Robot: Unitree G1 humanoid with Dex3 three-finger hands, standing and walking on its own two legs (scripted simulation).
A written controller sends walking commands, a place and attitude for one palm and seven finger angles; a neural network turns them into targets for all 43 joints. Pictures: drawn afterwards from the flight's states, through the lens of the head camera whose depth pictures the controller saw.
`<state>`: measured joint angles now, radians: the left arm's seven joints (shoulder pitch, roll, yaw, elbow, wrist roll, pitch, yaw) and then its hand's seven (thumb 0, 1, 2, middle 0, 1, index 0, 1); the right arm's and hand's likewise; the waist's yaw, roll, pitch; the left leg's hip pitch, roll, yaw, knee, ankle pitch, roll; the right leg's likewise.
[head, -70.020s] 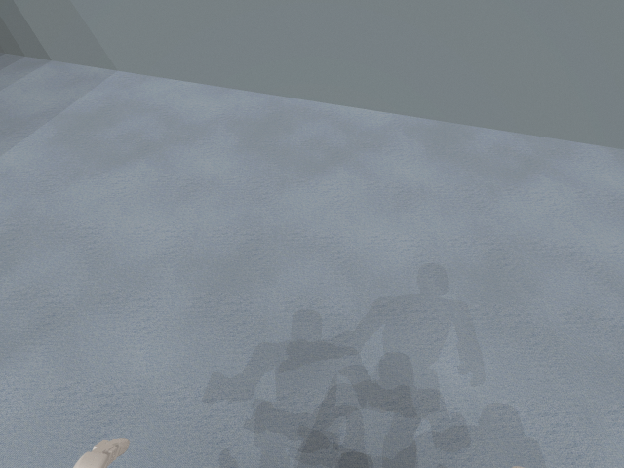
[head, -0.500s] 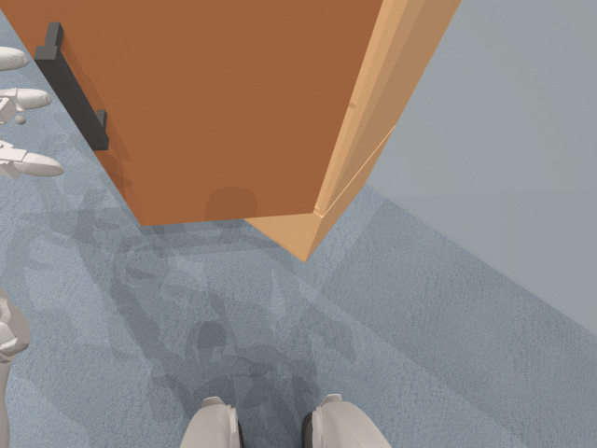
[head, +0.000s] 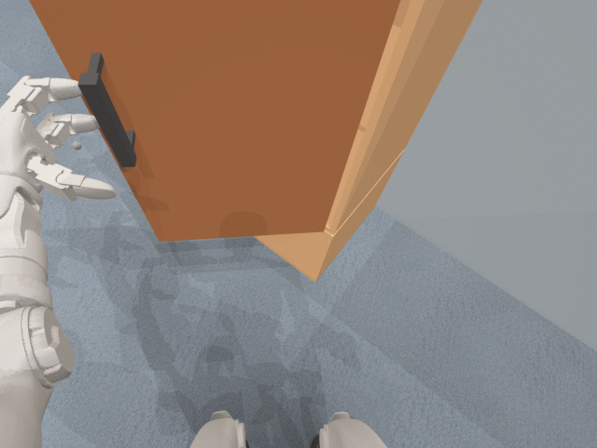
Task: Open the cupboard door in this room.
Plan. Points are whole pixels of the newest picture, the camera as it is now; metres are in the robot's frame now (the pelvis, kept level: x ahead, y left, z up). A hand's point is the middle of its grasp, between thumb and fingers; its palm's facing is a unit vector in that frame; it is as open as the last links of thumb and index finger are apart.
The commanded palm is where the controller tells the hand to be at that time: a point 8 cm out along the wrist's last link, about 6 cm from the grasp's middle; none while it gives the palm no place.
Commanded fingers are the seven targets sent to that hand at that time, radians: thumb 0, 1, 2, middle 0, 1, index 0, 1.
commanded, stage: slide the fingers in behind the handle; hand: left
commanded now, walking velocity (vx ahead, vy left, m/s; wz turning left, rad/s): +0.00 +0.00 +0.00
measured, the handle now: (113, 114) +0.53 +0.22 +0.09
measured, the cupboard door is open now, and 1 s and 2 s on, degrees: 44 44 44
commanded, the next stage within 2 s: close the thumb around the handle in 1.18 s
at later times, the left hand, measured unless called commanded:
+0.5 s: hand (108, 145) +0.48 +0.22 +0.09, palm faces +0.05 -1.00 +0.01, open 14.0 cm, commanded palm +0.46 +0.27 +0.09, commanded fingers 0.00 -0.50 0.30 -0.30 -1.20 -0.30 -1.20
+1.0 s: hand (130, 140) +0.49 +0.20 +0.09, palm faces +0.04 -1.00 -0.01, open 14.0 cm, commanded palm +0.46 +0.24 +0.09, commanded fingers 0.00 -0.50 0.30 -0.30 -1.20 -0.30 -1.20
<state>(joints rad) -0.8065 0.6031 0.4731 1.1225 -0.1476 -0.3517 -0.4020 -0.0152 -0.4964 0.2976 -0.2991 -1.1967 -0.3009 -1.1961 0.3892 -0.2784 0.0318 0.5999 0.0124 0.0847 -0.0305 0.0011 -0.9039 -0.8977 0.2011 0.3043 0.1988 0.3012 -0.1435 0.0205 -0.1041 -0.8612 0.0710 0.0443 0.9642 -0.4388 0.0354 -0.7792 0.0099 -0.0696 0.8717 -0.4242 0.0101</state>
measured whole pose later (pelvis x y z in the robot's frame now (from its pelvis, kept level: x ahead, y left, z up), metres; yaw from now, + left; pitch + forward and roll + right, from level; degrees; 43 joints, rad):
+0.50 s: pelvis -0.01 -0.01 +0.00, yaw +0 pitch +19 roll -3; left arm -0.85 0.56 0.45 1.16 -0.13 -0.36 -0.33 -0.02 -0.50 0.30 -0.30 -1.20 -0.30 -1.20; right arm 0.40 -0.28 0.04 0.62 0.01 0.07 -0.03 0.00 -0.90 -0.90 0.20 0.30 0.20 0.30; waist -0.16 0.02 -0.09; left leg -0.87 0.07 0.04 0.97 -0.43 0.03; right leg -0.80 0.01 -0.07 0.90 -0.42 0.00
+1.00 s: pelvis +0.00 -0.01 +0.00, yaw +0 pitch +19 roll -3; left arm -0.83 0.48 0.40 1.11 -0.12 -0.37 -0.26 -0.02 -0.50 0.30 -0.30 -1.20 -0.30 -1.20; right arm 0.39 -0.26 0.02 0.63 0.01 0.07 -0.01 0.00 -0.90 -0.90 0.20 0.30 0.20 0.30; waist -0.14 0.03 -0.11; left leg -0.85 0.07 0.04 0.96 -0.44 0.02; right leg -0.78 0.01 -0.07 0.89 -0.44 0.00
